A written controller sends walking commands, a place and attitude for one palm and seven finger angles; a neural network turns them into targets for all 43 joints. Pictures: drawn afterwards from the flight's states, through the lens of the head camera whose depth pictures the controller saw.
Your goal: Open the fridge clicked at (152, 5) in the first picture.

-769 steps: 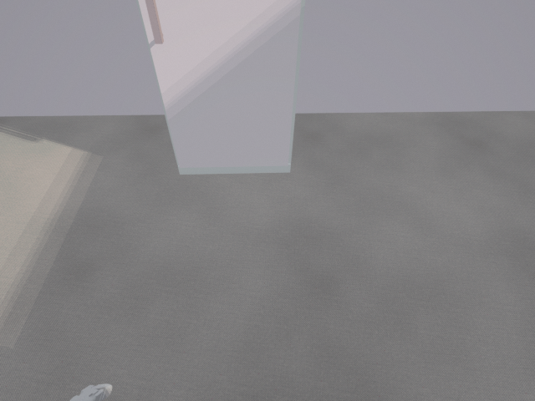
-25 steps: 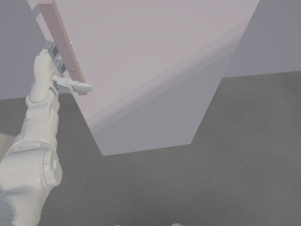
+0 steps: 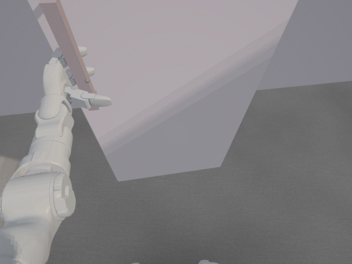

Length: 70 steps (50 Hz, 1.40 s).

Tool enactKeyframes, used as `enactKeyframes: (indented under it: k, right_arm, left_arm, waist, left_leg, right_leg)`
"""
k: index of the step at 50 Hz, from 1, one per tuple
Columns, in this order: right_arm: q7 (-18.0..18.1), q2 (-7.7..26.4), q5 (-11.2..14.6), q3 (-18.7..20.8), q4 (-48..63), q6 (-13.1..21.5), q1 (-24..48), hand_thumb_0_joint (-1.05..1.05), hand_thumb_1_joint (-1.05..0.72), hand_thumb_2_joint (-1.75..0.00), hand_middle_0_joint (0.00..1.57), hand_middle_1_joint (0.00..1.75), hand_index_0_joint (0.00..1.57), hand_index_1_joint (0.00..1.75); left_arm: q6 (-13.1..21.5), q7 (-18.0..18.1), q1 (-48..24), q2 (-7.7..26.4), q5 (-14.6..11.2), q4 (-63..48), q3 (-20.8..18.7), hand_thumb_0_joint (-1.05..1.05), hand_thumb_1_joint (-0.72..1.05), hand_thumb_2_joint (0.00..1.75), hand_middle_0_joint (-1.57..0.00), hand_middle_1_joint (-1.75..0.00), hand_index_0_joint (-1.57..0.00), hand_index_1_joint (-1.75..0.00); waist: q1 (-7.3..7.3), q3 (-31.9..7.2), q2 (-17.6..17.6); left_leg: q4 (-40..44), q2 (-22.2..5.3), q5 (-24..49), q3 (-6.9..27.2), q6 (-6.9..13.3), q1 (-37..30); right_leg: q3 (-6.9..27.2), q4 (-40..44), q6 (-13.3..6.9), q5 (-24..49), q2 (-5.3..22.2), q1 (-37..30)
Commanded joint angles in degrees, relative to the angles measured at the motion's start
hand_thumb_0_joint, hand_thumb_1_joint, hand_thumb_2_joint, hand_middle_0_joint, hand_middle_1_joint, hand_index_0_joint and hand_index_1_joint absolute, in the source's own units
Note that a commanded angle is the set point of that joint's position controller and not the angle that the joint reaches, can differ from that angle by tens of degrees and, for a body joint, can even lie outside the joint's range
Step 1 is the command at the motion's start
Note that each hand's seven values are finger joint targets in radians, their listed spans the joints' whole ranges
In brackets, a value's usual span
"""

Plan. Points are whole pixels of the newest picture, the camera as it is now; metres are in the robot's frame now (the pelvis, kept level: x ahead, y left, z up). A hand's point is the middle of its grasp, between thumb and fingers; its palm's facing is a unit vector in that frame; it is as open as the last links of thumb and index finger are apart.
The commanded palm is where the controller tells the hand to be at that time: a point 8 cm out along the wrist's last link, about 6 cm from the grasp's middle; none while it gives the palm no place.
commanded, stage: slide the fingers in behind the handle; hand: left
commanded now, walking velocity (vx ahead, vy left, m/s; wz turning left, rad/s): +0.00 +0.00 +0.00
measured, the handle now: (77, 59) +0.55 +0.20 +0.15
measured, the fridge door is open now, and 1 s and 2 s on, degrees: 0 0 0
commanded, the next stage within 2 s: grip the handle and tug to test in 0.50 s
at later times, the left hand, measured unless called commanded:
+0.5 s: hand (88, 80) +0.50 +0.17 +0.13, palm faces +0.10 -0.99 +0.00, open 14.0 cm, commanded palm +0.47 +0.22 +0.13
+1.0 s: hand (87, 79) +0.50 +0.18 +0.13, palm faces +0.10 -0.99 +0.01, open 10.2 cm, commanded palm +0.47 +0.23 +0.13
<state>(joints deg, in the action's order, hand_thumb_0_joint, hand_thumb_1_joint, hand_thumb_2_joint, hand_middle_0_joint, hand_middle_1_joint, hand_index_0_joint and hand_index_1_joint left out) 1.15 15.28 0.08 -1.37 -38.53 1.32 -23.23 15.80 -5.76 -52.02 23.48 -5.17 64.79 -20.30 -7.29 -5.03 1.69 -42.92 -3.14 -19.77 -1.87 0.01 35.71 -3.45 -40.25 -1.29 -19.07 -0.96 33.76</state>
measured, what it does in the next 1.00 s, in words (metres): stands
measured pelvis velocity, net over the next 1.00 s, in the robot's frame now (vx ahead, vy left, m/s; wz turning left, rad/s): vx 0.01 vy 0.01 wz -0.01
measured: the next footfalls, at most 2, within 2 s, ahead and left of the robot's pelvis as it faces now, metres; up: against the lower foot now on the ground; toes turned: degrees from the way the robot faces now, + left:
none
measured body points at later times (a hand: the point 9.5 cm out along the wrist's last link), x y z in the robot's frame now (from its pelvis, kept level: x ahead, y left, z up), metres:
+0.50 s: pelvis +0.00 +0.01 +0.00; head +0.07 +0.02 +0.44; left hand +0.48 +0.23 +0.14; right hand +0.02 -0.25 -0.12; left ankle +0.01 +0.12 -0.71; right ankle +0.00 -0.11 -0.71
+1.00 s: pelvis +0.01 +0.01 +0.00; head +0.07 +0.01 +0.44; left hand +0.49 +0.23 +0.13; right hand +0.02 -0.25 -0.12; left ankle +0.01 +0.12 -0.71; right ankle +0.00 -0.11 -0.71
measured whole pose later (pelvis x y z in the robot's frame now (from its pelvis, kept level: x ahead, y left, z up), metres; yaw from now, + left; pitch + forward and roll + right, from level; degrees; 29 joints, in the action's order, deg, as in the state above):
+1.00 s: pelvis +0.01 +0.01 +0.00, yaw +0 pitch +13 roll -2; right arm 0.6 15.1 -0.2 -1.1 -38.8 0.7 -24.4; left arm 16.4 -5.0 -50.7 22.5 -5.3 63.4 -20.4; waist -7.2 -5.9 1.8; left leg -43.5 -3.0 -20.8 -2.3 0.5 35.8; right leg -2.8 -40.2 -0.7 -19.6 -0.9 33.8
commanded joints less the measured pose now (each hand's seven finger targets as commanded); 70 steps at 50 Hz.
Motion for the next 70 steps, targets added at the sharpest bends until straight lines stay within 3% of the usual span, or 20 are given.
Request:
enactKeyframes:
  k: [1,8,11,18,19,23,30,34,36,39,43,46,50,53,55,58,60,62,65,70]
  right_arm:
    - [0.45,8.71,-0.13,3.44,4.01,1.67,-6.24,0.0,-0.9,-0.9,0.2,0.3,0.2,0.3]
    - [0.04,8.81,-0.15,3.52,3.38,1.6,-6.34,0.0,-0.9,-0.9,0.2,0.3,0.2,0.3]
    - [0.1,9.08,-0.27,3.76,3.42,1.69,-6.69,0.0,-0.9,-0.9,0.2,0.3,0.2,0.3]
    - [-0.13,8.79,-0.43,3.65,3.07,1.73,-6.49,0.0,-0.9,-0.9,0.2,0.3,0.2,0.3]
    - [-0.1,8.95,-0.39,3.61,3.08,1.6,-6.66,0.0,-0.9,-0.9,0.2,0.3,0.2,0.3]
    - [-0.2,8.76,-0.42,3.61,3.05,1.67,-6.45,0.0,-0.9,-0.9,0.2,0.3,0.2,0.3]
    - [0.09,9.13,-0.59,3.4,2.77,1.62,-6.78,0.0,-0.9,-0.9,0.2,0.3,0.2,0.3]
    - [-0.02,9.01,-0.75,3.44,3.16,1.7,-6.92,0.0,-0.9,-0.9,0.2,0.3,0.2,0.3]
    - [0.14,9.14,-0.74,3.37,3.11,1.56,-7.49,0.0,-0.9,-0.9,0.2,0.3,0.2,0.3]
    - [0.21,9.25,-0.52,3.44,3.5,1.2,-7.11,0.0,-0.9,-0.9,0.2,0.3,0.2,0.3]
    - [-0.05,8.68,-0.59,3.62,4.16,1.18,-6.97,0.0,-0.9,-0.9,0.2,0.3,0.2,0.3]
    - [0.1,9.01,-0.32,3.75,4.23,0.84,-6.96,0.0,-0.9,-0.9,0.2,0.3,0.2,0.3]
    - [0.17,8.88,-0.01,3.73,3.97,0.47,-6.54,0.0,-0.9,-0.9,0.2,0.3,0.2,0.3]
    - [0.15,8.57,-0.11,3.87,4.32,0.67,-6.3,0.0,-0.9,-0.9,0.2,0.3,0.2,0.3]
    - [0.19,8.57,-0.17,3.78,4.02,0.78,-6.25,0.0,-0.9,-0.9,0.2,0.3,0.2,0.3]
    - [0.06,8.32,-0.07,3.7,3.66,1.13,-5.89,0.0,-0.9,-0.9,0.2,0.3,0.2,0.3]
    - [0.13,8.82,-0.23,3.8,3.34,1.19,-6.25,0.0,-0.9,-0.9,0.2,0.3,0.2,0.3]
    - [0.38,8.92,-0.15,3.67,3.57,1.03,-6.05,0.0,-0.9,-0.9,0.2,0.3,0.2,0.3]
    - [0.17,8.44,-0.18,3.63,3.7,1.31,-5.87,0.0,-0.9,-0.9,0.2,0.3,0.2,0.3]
    - [0.22,8.64,-0.25,3.63,3.47,1.34,-5.93,0.0,-0.9,-0.9,0.2,0.3,0.2,0.3]
  left_arm:
    - [4.62,0.1,-28.74,11.47,-0.46,-13.92,0.19,0.0,-0.5,0.3,-0.3,-1.2,-0.3,-1.2]
    - [4.34,1.1,-28.53,9.43,0.0,-12.45,1.65,0.0,-0.5,0.3,-0.3,-1.2,-0.3,-1.2]
    - [4.61,1.6,-29.36,9.46,0.15,-13.02,1.49,0.0,-0.5,0.3,-0.3,-1.2,-0.3,-1.2]
    - [4.61,1.79,-28.9,8.79,0.06,-12.7,1.5,0.0,-0.5,0.3,-0.3,-1.2,-0.3,-1.2]
    - [4.5,1.74,-28.75,9.14,0.25,-12.05,1.4,0.0,-0.5,0.3,-0.3,-1.2,-0.3,-1.2]
    - [4.44,1.98,-30.14,6.49,0.39,-12.15,3.57,0.0,-0.5,0.3,-0.3,-1.2,-0.3,-1.2]
    - [3.78,2.54,-32.45,8.81,0.75,-10.07,2.32,0.0,-0.5,0.3,-0.3,-1.2,-0.3,-1.2]
    - [4.87,2.28,-31.63,10.06,0.54,-12.64,1.09,0.0,-0.31,0.38,-0.32,-1.23,-0.32,-1.23]
    - [4.68,1.91,-30.03,11.63,0.41,-10.39,-0.39,0.0,-0.22,0.42,-0.33,-1.24,-0.33,-1.24]
    - [4.18,1.44,-29.29,13.68,0.55,-10.42,-1.68,0.0,-0.08,0.48,-0.35,-1.26,-0.35,-1.26]
    - [5.5,1.23,-28.79,11.94,0.41,-15.95,-0.53,0.0,0.11,0.56,-0.36,-1.29,-0.36,-1.29]
    - [4.9,0.83,-25.3,12.12,-0.52,-13.99,-1.24,0.0,0.25,0.62,-0.38,-1.31,-0.38,-1.31]
    - [2.98,0.48,-25.27,10.76,-0.24,-12.63,0.15,0.0,0.43,0.7,-0.4,-1.33,-0.4,-1.33]
    - [3.9,0.81,-26.78,10.42,-0.31,-17.36,0.42,0.0,0.57,0.76,-0.42,-1.35,-0.42,-1.35]
    - [4.19,1.16,-25.96,10.9,-0.75,-16.52,-0.42,0.0,0.67,0.8,-0.43,-1.37,-0.43,-1.37]
    - [4.12,1.05,-27.7,6.67,-0.62,-15.23,3.37,0.0,0.81,0.86,-0.44,-1.39,-0.44,-1.39]
    - [4.04,1.29,-27.59,9.92,-0.18,-14.39,0.91,0.0,0.9,0.9,-0.45,-1.4,-0.45,-1.4]
    - [4.12,1.31,-26.9,12.07,0.19,-13.57,-0.31,0.0,0.9,0.9,-0.45,-1.4,-0.45,-1.4]
    - [4.42,0.77,-27.49,8.79,-0.1,-14.84,1.83,0.0,0.9,0.9,-0.45,-1.4,-0.45,-1.4]
    - [4.35,1.03,-28.92,9.4,-0.33,-14.49,1.39,0.0,0.9,0.9,-0.45,-1.4,-0.45,-1.4]
  waist:
    - [-0.43,-22.5,1.89]
    - [-0.96,-19.46,1.99]
    - [-1.03,-20.6,0.53]
    - [-0.51,-21.94,3.06]
    - [-0.63,-21.27,1.24]
    - [-1.34,-20.41,2.83]
    - [-2.0,-19.79,1.17]
    - [-1.06,-25.1,3.42]
    - [-1.04,-23.46,0.33]
    - [-0.64,-22.11,0.07]
    - [0.2,-26.12,5.6]
    - [0.08,-23.64,0.94]
    - [-0.35,-19.68,1.43]
    - [0.13,-23.37,4.12]
    - [0.14,-22.38,1.79]
    - [-1.3,-20.17,1.73]
    - [-0.73,-20.72,1.79]
    - [-0.34,-22.05,1.47]
    - [-0.25,-22.62,3.23]
    - [-0.75,-21.94,1.64]
  left_leg:
    - [3.55,2.34,15.08,2.24,1.93,-14.13]
    - [3.9,1.91,14.79,2.81,1.6,-14.36]
    - [3.83,1.81,14.92,3.25,1.63,-15.27]
    - [3.6,1.78,17.25,3.23,1.22,-16.56]
    - [3.68,1.69,16.54,3.5,1.19,-15.8]
    - [3.66,1.6,16.43,3.83,1.07,-16.77]
    - [3.65,1.85,13.13,3.7,1.42,-14.23]
    - [2.67,1.88,17.85,3.56,1.19,-17.22]
    - [2.62,1.99,17.19,3.22,1.52,-14.48]
    - [3.07,2.25,15.07,2.42,1.79,-11.83]
    - [2.33,1.97,20.55,2.87,1.29,-17.29]
    - [2.63,1.95,19.93,2.38,1.67,-14.86]
    - [3.58,2.0,17.08,2.11,1.78,-13.36]
    - [3.36,2.05,19.74,2.36,1.54,-16.69]
    - [3.27,1.86,19.48,2.42,1.54,-16.12]
    - [3.51,1.85,17.4,2.53,1.61,-16.01]
    - [3.62,1.9,16.74,2.68,1.55,-15.45]
    - [3.53,2.07,17.02,2.49,1.72,-14.86]
    - [3.34,2.07,18.54,2.68,1.4,-16.59]
    - [3.45,2.09,17.1,2.55,1.59,-15.44]
  right_leg:
    - [2.7,3.88,0.1,19.54,-1.22,-9.12]
    - [2.08,3.93,0.05,17.61,-1.34,-6.15]
    - [1.85,3.79,-0.06,16.71,-1.48,-5.87]
    - [1.76,3.36,-0.14,18.15,-1.42,-5.84]
    - [1.59,3.28,-0.13,17.44,-1.45,-5.6]
    - [1.35,3.31,-0.14,16.29,-1.45,-3.66]
    - [1.83,3.74,0.03,14.73,-1.26,-3.68]
    - [1.86,2.71,-0.07,18.21,-1.39,-5.24]
    - [1.89,2.89,0.07,18.97,-1.47,-6.64]
    - [2.48,3.3,0.22,19.24,-1.32,-8.3]
    - [2.12,2.51,-0.13,21.46,-1.61,-7.72]
    - [2.12,3.05,0.05,22.52,-1.83,-9.47]
    - [2.12,3.97,0.1,20.61,-1.56,-8.12]
    - [2.1,3.54,-0.03,21.82,-1.53,-8.7]
    - [2.02,3.71,0.03,21.9,-1.65,-8.89]
    - [1.91,4.03,0.2,19.99,-1.63,-6.78]
    - [2.03,3.93,0.06,19.36,-1.5,-7.17]
    - [2.44,3.76,0.09,20.29,-1.36,-8.48]
    - [2.09,3.48,-0.07,20.72,-1.43,-7.73]
    - [2.26,3.8,0.17,20.22,-1.42,-7.88]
